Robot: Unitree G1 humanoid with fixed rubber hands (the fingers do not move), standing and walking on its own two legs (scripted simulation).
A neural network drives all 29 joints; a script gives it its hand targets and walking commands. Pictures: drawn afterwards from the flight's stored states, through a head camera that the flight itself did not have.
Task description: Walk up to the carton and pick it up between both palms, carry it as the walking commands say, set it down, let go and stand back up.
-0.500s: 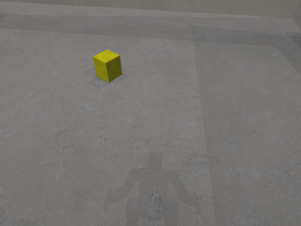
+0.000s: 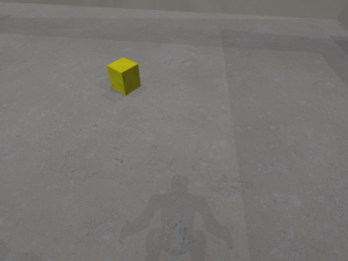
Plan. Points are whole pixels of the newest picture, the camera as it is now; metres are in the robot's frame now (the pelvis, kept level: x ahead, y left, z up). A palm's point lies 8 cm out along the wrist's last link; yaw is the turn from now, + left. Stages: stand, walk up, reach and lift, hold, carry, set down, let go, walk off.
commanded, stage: stand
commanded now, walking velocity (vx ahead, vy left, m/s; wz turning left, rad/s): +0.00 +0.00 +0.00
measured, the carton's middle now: (124, 76) +1.85 +0.54 -0.66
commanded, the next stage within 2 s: walk up in 0.16 s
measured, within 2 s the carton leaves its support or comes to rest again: neither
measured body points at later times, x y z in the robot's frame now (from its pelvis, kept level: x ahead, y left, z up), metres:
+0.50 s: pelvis +0.01 +0.01 +0.00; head +0.03 +0.00 +0.45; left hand +0.03 +0.30 -0.13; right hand +0.10 -0.27 -0.14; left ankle +0.02 +0.15 -0.69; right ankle +0.00 -0.12 -0.75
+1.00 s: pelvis +0.20 +0.11 +0.00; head +0.21 +0.13 +0.45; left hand +0.23 +0.36 -0.15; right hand +0.20 -0.11 -0.15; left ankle +0.11 +0.22 -0.75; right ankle +0.34 -0.02 -0.68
